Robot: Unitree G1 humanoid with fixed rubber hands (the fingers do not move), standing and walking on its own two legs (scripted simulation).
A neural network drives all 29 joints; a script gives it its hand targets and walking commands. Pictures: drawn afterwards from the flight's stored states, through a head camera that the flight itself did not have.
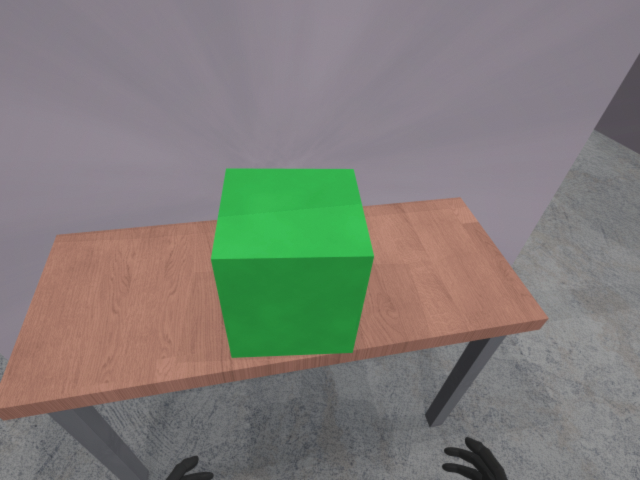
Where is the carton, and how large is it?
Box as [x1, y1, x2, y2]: [211, 168, 373, 357]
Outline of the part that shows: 226,168 211,261 231,356 240,357 352,352 373,258 373,253 353,169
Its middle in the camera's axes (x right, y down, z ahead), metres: -0.05 +0.04 +0.66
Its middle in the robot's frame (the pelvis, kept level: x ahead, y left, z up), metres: +0.48 +0.05 -0.02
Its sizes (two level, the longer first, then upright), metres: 0.210 0.200 0.250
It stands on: a table, 0.62 m high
